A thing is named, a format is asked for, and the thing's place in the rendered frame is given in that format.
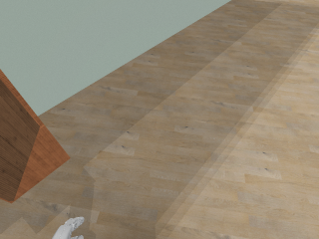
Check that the cupboard door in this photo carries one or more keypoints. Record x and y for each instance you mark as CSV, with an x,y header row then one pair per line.
x,y
18,132

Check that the left robot hand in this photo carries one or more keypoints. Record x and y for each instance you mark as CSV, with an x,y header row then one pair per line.
x,y
65,231

